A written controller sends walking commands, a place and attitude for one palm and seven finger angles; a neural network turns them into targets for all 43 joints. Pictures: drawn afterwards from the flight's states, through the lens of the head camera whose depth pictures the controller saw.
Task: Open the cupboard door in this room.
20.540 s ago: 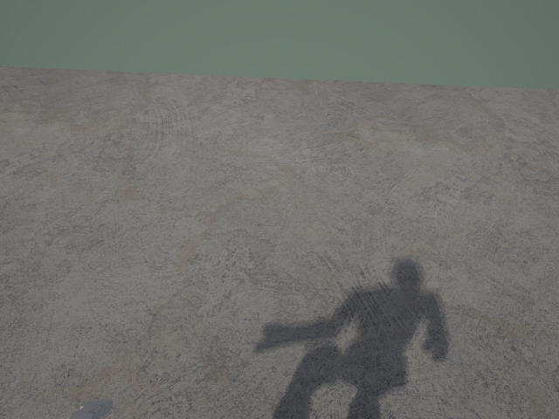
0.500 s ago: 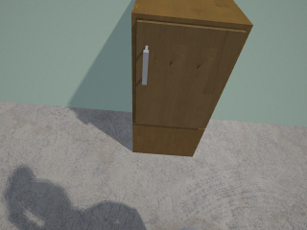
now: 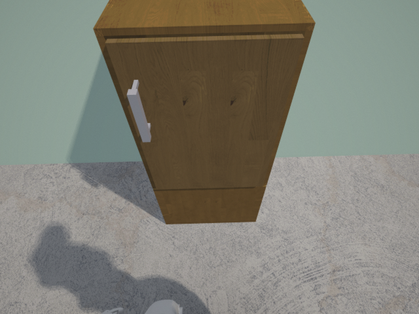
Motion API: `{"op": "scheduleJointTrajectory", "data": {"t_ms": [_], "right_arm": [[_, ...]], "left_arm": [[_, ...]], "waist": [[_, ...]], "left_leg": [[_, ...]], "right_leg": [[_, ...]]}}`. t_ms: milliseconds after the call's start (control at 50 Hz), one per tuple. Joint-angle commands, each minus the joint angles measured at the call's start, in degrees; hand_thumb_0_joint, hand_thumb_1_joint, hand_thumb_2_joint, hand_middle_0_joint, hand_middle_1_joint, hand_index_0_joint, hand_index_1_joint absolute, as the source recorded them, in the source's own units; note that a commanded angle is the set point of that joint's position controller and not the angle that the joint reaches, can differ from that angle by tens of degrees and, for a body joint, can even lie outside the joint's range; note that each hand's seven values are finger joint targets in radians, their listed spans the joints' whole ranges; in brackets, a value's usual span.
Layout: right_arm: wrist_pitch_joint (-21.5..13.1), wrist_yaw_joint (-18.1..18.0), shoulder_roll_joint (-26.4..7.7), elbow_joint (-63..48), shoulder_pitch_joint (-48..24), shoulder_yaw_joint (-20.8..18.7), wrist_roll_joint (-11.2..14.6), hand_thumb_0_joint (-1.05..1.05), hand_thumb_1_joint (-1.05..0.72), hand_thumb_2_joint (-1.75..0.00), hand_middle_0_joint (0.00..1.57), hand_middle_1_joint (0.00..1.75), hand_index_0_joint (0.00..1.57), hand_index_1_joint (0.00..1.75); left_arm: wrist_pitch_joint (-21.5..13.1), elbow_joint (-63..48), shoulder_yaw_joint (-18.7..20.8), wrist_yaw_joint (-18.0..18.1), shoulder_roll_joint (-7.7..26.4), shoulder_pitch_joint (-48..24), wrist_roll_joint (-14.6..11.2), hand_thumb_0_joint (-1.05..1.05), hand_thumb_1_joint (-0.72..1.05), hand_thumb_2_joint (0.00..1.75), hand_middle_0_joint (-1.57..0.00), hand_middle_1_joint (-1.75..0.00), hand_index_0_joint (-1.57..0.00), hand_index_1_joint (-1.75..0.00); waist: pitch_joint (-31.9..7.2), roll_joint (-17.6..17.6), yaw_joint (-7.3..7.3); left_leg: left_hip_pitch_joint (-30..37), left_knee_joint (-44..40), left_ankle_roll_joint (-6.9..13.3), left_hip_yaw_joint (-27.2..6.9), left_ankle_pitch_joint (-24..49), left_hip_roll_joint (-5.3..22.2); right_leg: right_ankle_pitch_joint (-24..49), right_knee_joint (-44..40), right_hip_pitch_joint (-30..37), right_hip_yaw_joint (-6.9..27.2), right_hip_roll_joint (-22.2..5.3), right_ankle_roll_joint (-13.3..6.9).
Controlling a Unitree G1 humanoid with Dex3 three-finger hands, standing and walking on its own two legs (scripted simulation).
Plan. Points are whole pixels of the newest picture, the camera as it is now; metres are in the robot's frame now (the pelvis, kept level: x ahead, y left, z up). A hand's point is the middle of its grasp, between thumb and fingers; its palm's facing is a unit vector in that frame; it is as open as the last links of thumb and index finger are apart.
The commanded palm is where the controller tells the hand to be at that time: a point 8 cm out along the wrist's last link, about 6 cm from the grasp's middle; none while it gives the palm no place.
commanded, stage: come to a stop and stand still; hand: left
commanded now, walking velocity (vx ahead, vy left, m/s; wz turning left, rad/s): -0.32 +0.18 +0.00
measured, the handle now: (141, 112) +0.57 +0.19 +0.04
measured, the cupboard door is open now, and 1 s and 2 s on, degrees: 0 0 0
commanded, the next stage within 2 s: look again from close up in 1.32 s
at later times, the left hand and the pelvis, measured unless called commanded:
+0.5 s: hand out of the picture +0.05 +0.19 -0.17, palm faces +0.03 -0.96 -0.28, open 7.4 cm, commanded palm none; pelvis +0.02 -0.01 -0.01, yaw -2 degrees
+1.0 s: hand out of the picture -0.02 +0.19 -0.18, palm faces +0.08 -0.97 -0.21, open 7.3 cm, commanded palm none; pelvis -0.01 +0.01 +0.00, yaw +0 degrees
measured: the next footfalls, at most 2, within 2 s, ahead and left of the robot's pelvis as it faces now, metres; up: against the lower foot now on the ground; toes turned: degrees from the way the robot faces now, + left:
left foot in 0.18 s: +0.15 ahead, +0.12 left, +0.00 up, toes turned +4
right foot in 0.52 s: +0.02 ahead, -0.14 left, +0.00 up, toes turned -4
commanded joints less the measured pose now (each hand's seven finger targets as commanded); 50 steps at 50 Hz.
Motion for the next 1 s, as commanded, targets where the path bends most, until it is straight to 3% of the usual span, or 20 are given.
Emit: {"op": "scheduleJointTrajectory", "data": {"t_ms": [0, 60, 120, 140, 180, 220, 260, 320, 460, 480, 500, 520, 540, 560, 620, 800, 860, 900, 940, 980], "right_arm": [[0.4, 0.0, 1.7, -0.6, 6.8, 1.1, -0.2, 0.00, -0.90, -0.90, 0.20, 0.30, 0.20, 0.30], [-0.1, -0.2, 1.3, -1.0, 3.2, 1.7, 0.4, 0.00, -0.90, -0.90, 0.20, 0.30, 0.20, 0.30], [0.4, -0.6, -1.2, -2.1, 0.3, 0.9, 0.5, 0.00, -0.90, -0.90, 0.20, 0.30, 0.20, 0.30], [0.5, -0.6, -2.5, -2.0, 0.9, 0.4, 0.5, 0.00, -0.90, -0.90, 0.20, 0.30, 0.20, 0.30], [0.5, -1.0, -6.5, -3.5, 0.5, -0.4, 0.1, 0.00, -0.90, -0.90, 0.20, 0.30, 0.20, 0.30], [0.9, -1.4, -8.3, -4.2, -1.5, -0.8, 0.0, 0.00, -0.90, -0.90, 0.20, 0.30, 0.20, 0.30], [1.0, -1.9, -7.9, -5.3, -4.0, -0.7, -0.2, 0.00, -0.90, -0.90, 0.20, 0.30, 0.20, 0.30], [1.5, -1.7, -8.5, -7.1, -7.7, -1.3, -0.6, 0.00, -0.90, -0.90, 0.20, 0.30, 0.20, 0.30], [1.6, -0.8, -8.4, -6.9, -8.3, -2.2, -0.1, 0.00, -0.90, -0.90, 0.20, 0.30, 0.20, 0.30], [1.7, -0.4, -6.2, -6.9, -8.2, -1.9, 0.4, 0.00, -0.90, -0.90, 0.20, 0.30, 0.20, 0.30], [1.9, 0.0, -2.3, -7.8, -8.5, -1.3, 0.9, 0.00, -0.90, -0.90, 0.20, 0.30, 0.20, 0.30], [2.3, 0.4, -2.7, -9.1, -11.3, -0.9, 0.7, 0.00, -0.90, -0.90, 0.20, 0.30, 0.20, 0.30], [2.5, 0.8, -3.9, -8.9, -11.7, -1.0, 0.4, 0.00, -0.90, -0.90, 0.20, 0.30, 0.20, 0.30], [2.8, 0.8, -3.3, -8.1, -11.6, -1.0, 0.0, 0.00, -0.90, -0.90, 0.20, 0.30, 0.20, 0.30], [2.2, 1.0, -4.1, -4.8, -7.0, -0.7, -0.2, 0.00, -0.90, -0.90, 0.20, 0.30, 0.20, 0.30], [0.9, 0.2, -3.7, -4.9, -6.1, 0.4, 0.5, 0.00, -0.90, -0.90, 0.20, 0.30, 0.20, 0.30], [0.0, -0.1, -3.3, -2.1, -0.3, 0.8, 0.6, 0.00, -0.90, -0.90, 0.20, 0.30, 0.20, 0.30], [-0.9, -0.6, -7.8, -1.5, 0.6, 0.1, 0.2, 0.00, -0.90, -0.90, 0.20, 0.30, 0.20, 0.30], [-0.2, -0.8, -9.1, -1.9, -1.3, 0.1, 0.1, 0.00, -0.90, -0.90, 0.20, 0.30, 0.20, 0.30], [-0.5, -1.1, -6.9, -0.9, -3.1, 0.8, 0.3, 0.00, -0.90, -0.90, 0.20, 0.30, 0.20, 0.30]], "left_arm": [[-0.3, -0.9, 0.0, 0.1, 4.8, 3.7, 0.4, 0.00, 0.90, 0.90, -0.20, -0.30, -0.20, -0.30], [0.3, -0.5, 0.3, 0.5, 6.8, 4.8, 0.4, 0.00, 0.90, 0.90, -0.20, -0.30, -0.20, -0.30], [1.7, -0.3, 0.7, 1.1, 8.5, 5.9, 0.0, 0.00, 0.90, 0.90, -0.20, -0.30, -0.20, -0.30], [2.2, -0.5, 0.9, 1.2, 8.7, 5.9, 0.0, 0.00, 0.90, 0.90, -0.20, -0.30, -0.20, -0.30], [3.4, -1.7, 0.9, 1.5, 6.7, 8.4, -0.2, 0.00, 0.90, 0.90, -0.20, -0.30, -0.20, -0.30], [4.3, -2.4, 0.5, 1.7, 5.1, 8.8, -0.4, 0.00, 0.90, 0.90, -0.20, -0.30, -0.20, -0.30], [5.2, -2.5, 1.0, 1.6, 6.3, 7.8, -0.4, 0.00, 0.90, 0.90, -0.20, -0.30, -0.20, -0.30], [5.4, -2.7, 1.6, 1.4, 5.4, 8.9, -0.1, 0.00, 0.90, 0.90, -0.20, -0.30, -0.20, -0.30], [4.4, -1.7, 0.9, 0.7, 4.1, 13.8, 0.2, 0.00, 0.90, 0.90, -0.20, -0.30, -0.20, -0.30], [4.0, -1.3, 1.0, 0.8, 5.7, 15.4, 0.6, 0.00, 0.90, 0.90, -0.20, -0.30, -0.20, -0.30], [3.5, -1.6, 1.1, 0.9, 9.6, 13.9, 1.3, 0.00, 0.90, 0.90, -0.20, -0.30, -0.20, -0.30], [3.5, -3.4, 1.2, 0.7, 12.1, 10.0, 1.1, 0.00, 0.90, 0.90, -0.20, -0.30, -0.20, -0.30], [3.5, -4.5, 1.2, 0.6, 12.9, 7.2, 1.1, 0.00, 0.90, 0.90, -0.20, -0.30, -0.20, -0.30], [3.0, -4.6, 1.7, 0.8, 12.6, 5.4, 1.1, 0.00, 0.90, 0.90, -0.20, -0.30, -0.20, -0.30], [2.3, -3.0, 1.0, 0.4, 10.1, 6.6, 0.6, 0.00, 0.90, 0.90, -0.20, -0.30, -0.20, -0.30], [2.3, 0.3, 1.8, 1.1, 11.1, 12.9, 1.0, 0.00, 0.90, 0.90, -0.20, -0.30, -0.20, -0.30], [2.8, 0.3, 1.5, 1.0, 10.2, 9.0, 0.2, 0.00, 0.90, 0.90, -0.20, -0.30, -0.20, -0.30], [3.3, 0.0, 0.4, 0.8, 6.3, 10.0, -0.2, 0.00, 0.90, 0.90, -0.20, -0.30, -0.20, -0.30], [3.7, 0.4, -0.1, 0.7, 4.5, 9.4, 0.3, 0.00, 0.90, 0.90, -0.20, -0.30, -0.20, -0.30], [4.1, 1.8, -0.7, 0.5, 4.4, 7.5, 0.3, 0.00, 0.90, 0.90, -0.20, -0.30, -0.20, -0.30]], "waist": [[-2.8, -8.4, -0.55], [-4.9, -7.0, 1.29], [-5.2, -7.1, 1.51], [-5.3, -6.0, 1.05], [-6.2, 3.0, 1.58], [-5.4, 11.0, 1.84], [-5.2, 11.0, 1.56], [-8.3, 6.2, 2.34], [-12.9, 4.7, 3.34], [-11.9, -1.3, 4.13], [-8.0, -13.8, 3.39], [-3.0, -16.5, 3.78], [-2.0, -9.2, 3.52], [0.3, -13.7, 3.17], [0.3, -10.0, 2.52], [-4.8, -12.9, 5.57], [-6.6, -10.8, 2.69], [-8.9, 2.4, 3.00], [-5.1, 2.6, 3.47], [-1.0, 8.1, 3.26]], "left_leg": [[5.6, -12.1, -1.9, 0.2, 3.6, 0.9], [7.3, -23.7, -2.5, 0.9, 5.9, -0.7], [12.2, -33.8, -2.6, 0.9, 12.9, -1.7], [15.1, -37.3, -2.2, 0.3, 21.6, -1.2], [21.2, -37.9, 2.7, -6.7, 50.6, 7.8], [17.8, -43.9, 9.6, -12.8, 56.1, 14.4], [14.5, -46.2, 13.0, -13.4, 51.9, 15.5], [18.7, -43.4, 13.0, -10.9, 46.7, 13.8], [15.0, -40.4, 7.7, -7.2, 25.3, 8.1], [10.3, -37.5, 4.6, -5.4, 14.1, 4.1], [2.4, -32.1, 0.2, -1.2, -0.1, -2.2], [2.3, -27.3, -1.3, -1.2, -5.8, -4.1], [6.3, -23.3, -1.2, -2.6, -5.3, -3.2], [3.6, -21.7, -0.9, -4.0, -3.9, -2.5], [2.0, -18.5, -1.2, -2.5, 1.5, -3.4], [5.1, -30.8, -2.4, -0.3, -1.9, -4.2], [19.1, -45.7, -1.9, 1.0, 12.5, -4.7], [26.3, -45.0, 1.9, -8.2, 26.1, 5.1], [18.2, -47.6, 5.0, -9.4, 20.7, 9.1], [15.6, -51.1, 4.4, -8.4, 19.5, 6.2]], "right_leg": [[23.9, -14.2, -2.5, 7.9, -13.4, -5.3], [35.7, -9.3, 3.9, 8.1, -13.4, -5.7], [34.0, -4.4, 4.9, 9.2, -13.7, -4.5], [30.4, -1.7, 3.7, 8.7, -12.9, -3.1], [15.1, 3.4, -1.4, 5.4, -6.7, 1.8], [-14.5, 14.8, -1.8, 4.1, -1.9, 4.2], [-23.4, 27.0, -3.2, 9.3, -1.6, 4.3], [-20.8, 30.3, -7.3, 10.2, -1.1, 4.6], [-5.9, 1.0, 6.0, 5.6, -1.0, 5.1], [-1.1, -8.3, 9.7, 8.5, -3.3, 4.7], [-6.3, -14.3, 7.9, 23.0, -13.5, 0.8], [-10.0, -19.0, -1.0, 29.1, -20.3, -4.0], [-14.3, -20.3, -6.5, 26.7, -21.3, -6.0], [-13.1, -19.7, -6.2, 27.4, -19.1, -5.2], [1.8, -15.8, 1.4, 21.0, -15.6, -3.6], [27.9, -8.1, 14.4, 18.4, -16.9, -5.4], [20.5, -3.8, 7.8, 13.5, -11.7, -0.6], [4.1, 0.3, -0.4, 8.8, -5.6, 3.3], [-6.5, 0.1, 2.6, 6.2, -3.7, 4.8], [-4.2, 0.2, 3.2, 5.5, -4.1, 5.2]]}}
